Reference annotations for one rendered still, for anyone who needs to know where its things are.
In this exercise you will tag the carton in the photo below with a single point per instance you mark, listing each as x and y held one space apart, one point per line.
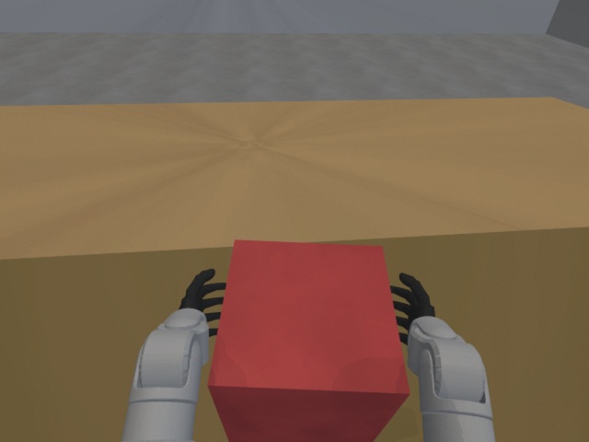
307 347

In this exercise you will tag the robot right hand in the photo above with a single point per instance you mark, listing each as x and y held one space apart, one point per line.
419 303

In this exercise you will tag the right robot forearm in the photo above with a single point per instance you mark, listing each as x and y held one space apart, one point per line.
453 386

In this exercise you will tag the left robot forearm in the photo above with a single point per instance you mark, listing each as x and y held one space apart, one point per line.
166 380

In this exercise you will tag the robot left hand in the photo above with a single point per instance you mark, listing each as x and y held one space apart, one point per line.
197 290

